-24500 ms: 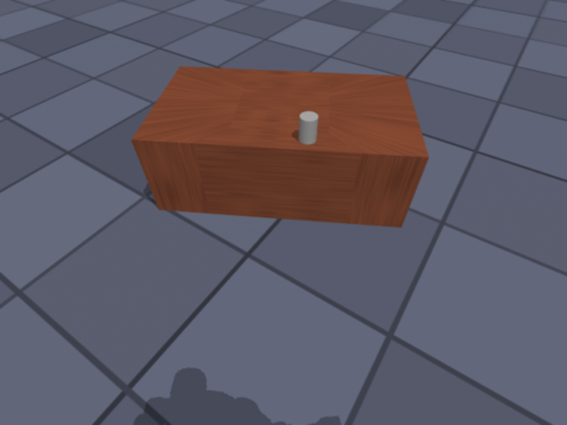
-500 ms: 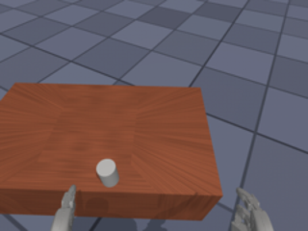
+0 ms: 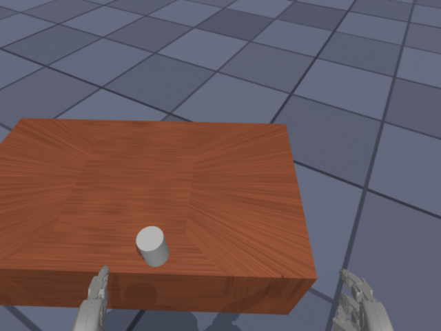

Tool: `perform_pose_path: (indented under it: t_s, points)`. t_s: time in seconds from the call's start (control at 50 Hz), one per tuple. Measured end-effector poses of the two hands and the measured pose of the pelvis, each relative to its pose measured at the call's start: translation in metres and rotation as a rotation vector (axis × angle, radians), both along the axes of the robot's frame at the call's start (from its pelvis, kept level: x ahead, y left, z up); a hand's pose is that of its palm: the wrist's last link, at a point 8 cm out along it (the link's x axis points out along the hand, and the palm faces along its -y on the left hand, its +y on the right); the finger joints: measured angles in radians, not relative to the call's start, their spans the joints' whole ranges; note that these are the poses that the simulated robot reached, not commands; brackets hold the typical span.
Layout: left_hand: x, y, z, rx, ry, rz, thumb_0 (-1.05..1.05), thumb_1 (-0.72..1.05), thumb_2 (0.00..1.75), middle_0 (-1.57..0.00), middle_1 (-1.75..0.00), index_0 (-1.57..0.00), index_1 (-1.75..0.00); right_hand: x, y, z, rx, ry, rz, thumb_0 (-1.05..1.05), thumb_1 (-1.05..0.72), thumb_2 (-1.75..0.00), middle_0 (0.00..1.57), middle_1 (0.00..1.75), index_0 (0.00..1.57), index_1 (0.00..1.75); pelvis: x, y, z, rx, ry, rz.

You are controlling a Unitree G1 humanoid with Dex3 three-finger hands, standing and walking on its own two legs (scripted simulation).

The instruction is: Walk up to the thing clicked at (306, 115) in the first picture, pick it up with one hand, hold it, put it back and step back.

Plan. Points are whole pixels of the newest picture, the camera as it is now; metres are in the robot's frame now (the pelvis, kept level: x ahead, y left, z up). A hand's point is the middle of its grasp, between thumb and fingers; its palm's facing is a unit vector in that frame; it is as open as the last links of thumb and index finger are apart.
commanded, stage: home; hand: left
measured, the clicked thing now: (153, 246) +0.40 +0.21 -0.24
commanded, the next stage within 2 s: stand in 0.48 s
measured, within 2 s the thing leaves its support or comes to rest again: neither
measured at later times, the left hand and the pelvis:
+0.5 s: hand (124, 326) +0.17 +0.18 -0.05, palm faces +0.12 -0.95 -0.28, open 17.6 cm; pelvis +0.00 +0.00 +0.00, yaw +1 degrees
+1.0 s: hand out of the picture +0.06 +0.26 -0.11, palm faces +0.00 -0.93 -0.37, open 10.2 cm; pelvis +0.00 +0.00 +0.04, yaw +2 degrees
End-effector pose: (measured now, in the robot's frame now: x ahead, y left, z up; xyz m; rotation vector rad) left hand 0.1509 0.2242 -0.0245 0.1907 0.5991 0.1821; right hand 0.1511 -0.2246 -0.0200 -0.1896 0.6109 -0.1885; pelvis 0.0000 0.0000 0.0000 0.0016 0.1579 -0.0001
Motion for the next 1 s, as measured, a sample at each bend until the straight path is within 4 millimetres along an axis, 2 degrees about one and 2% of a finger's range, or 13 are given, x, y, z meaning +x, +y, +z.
perform_pose_path:
  t_s: [0.24,0.36,0.52,0.6,0.68,0.82,0.92,1.0]
  points:
    - [-0.006,0.001,-0.001,0.024,0.043,0.012,-0.01,-0.55,0.05,-0.06,-0.05,-0.05,-0.05,-0.010,-0.016,-0.037,-0.045,0.135,-0.050,0.01,-0.90,-0.90,0.20,0.30,0.20,0.30,0.001,-0.001,0.001,-0.023,-0.017,0.011]
    - [-0.002,0.003,0.003,0.044,0.044,0.013,-0.02,-0.56,0.04,-0.05,-0.05,-0.05,-0.05,-0.012,-0.015,-0.043,-0.041,0.139,-0.062,0.01,-0.90,-0.90,0.20,0.30,0.20,0.30,0.002,0.000,0.002,-0.026,-0.022,0.011]
    - [-0.003,0.003,0.001,0.038,0.072,0.022,-0.01,-0.57,0.03,-0.05,-0.05,-0.05,-0.05,-0.006,-0.010,-0.042,-0.039,0.108,-0.045,0.01,-0.90,-0.90,0.20,0.30,0.20,0.30,0.001,0.001,0.004,-0.027,-0.026,0.014]
    - [-0.007,0.017,-0.020,0.108,0.152,-0.083,-0.01,-0.56,0.03,-0.06,-0.05,-0.05,-0.05,-0.007,-0.016,-0.054,-0.102,0.234,0.095,0.01,-0.90,-0.90,0.20,0.30,0.20,0.30,-0.002,0.000,0.009,-0.011,-0.086,0.022]
    - [-0.025,0.041,-0.037,0.123,0.276,-0.072,-0.01,-0.53,0.07,-0.09,-0.09,-0.08,-0.09,-0.017,-0.031,-0.060,-0.102,0.336,0.107,0.01,-0.90,-0.90,0.20,0.30,0.20,0.30,-0.001,0.000,0.013,-0.005,-0.117,0.022]
    - [-0.068,0.071,-0.046,0.139,0.456,0.005,-0.01,-0.22,0.38,-0.17,-0.22,-0.16,-0.22,-0.039,-0.056,-0.058,-0.109,0.433,0.039,0.01,-0.90,-0.90,0.20,0.30,0.20,0.30,0.005,0.001,0.024,-0.003,-0.153,0.021]
    - [-0.087,0.076,-0.047,0.126,0.523,0.044,-0.01,0.12,0.65,-0.19,-0.27,-0.18,-0.27,-0.055,-0.059,-0.056,-0.107,0.499,0.016,0.01,-0.91,-0.90,0.20,0.30,0.20,0.30,0.005,0.003,0.033,-0.003,-0.177,0.025]
    - [-0.095,0.075,-0.046,0.107,0.553,0.062,-0.01,0.41,0.78,-0.20,-0.28,-0.19,-0.28,-0.067,-0.056,-0.055,-0.094,0.540,0.011,0.01,-0.91,-0.90,0.20,0.30,0.20,0.30,0.003,0.004,0.040,-0.003,-0.195,0.027]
